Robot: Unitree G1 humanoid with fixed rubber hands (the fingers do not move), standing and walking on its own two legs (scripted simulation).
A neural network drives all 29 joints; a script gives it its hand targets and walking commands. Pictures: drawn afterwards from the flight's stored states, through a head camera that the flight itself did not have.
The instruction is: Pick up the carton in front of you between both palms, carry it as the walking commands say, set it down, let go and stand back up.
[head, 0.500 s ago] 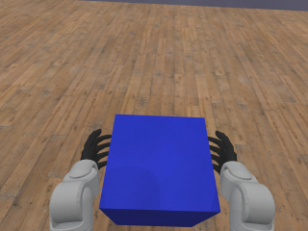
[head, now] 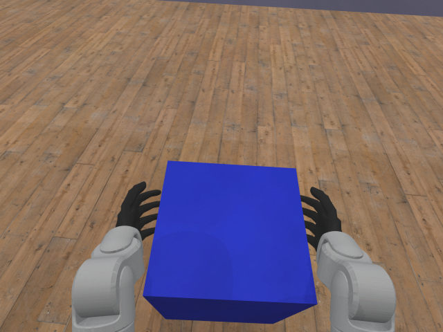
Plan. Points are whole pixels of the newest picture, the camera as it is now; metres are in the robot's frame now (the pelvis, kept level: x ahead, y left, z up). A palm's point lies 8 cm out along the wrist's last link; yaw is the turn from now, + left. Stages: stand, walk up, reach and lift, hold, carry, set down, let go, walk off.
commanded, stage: carry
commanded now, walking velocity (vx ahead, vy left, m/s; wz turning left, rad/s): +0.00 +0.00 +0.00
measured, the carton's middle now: (225, 250) +0.26 +0.00 +0.02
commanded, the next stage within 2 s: hold in 1.78 s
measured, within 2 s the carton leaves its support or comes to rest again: neither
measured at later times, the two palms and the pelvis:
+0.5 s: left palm (146, 153) +0.41 +0.16 +0.11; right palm (302, 156) +0.40 -0.14 +0.11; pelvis +0.16 +0.01 +0.01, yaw +0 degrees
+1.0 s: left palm (143, 158) +0.41 +0.17 +0.09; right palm (293, 163) +0.41 -0.13 +0.09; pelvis +0.16 +0.02 +0.01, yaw -1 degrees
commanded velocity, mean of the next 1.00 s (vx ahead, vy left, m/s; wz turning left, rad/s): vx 0.00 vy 0.00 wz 0.00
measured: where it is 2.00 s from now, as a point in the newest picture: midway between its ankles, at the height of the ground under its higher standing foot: outside the picture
